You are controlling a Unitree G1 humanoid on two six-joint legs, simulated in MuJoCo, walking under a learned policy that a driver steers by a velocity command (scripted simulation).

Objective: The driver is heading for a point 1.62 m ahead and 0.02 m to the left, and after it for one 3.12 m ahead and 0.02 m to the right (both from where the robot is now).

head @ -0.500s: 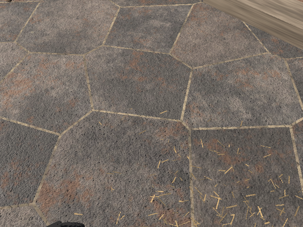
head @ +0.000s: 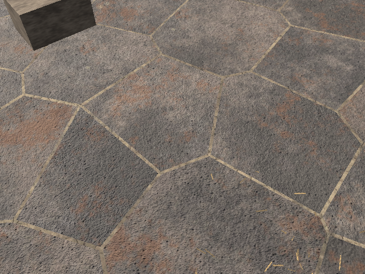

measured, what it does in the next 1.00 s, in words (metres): walks ahead: left foot, then right foot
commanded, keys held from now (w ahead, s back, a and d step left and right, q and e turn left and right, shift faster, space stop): w+q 0.36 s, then w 0.02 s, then w+e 0.62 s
